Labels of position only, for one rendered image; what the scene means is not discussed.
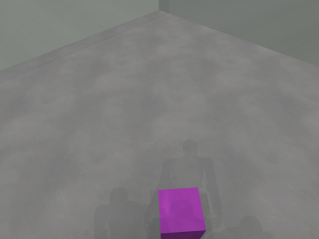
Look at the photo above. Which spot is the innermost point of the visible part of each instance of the carton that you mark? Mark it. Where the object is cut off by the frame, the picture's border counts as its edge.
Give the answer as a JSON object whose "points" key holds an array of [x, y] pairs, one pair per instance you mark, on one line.
{"points": [[180, 214]]}

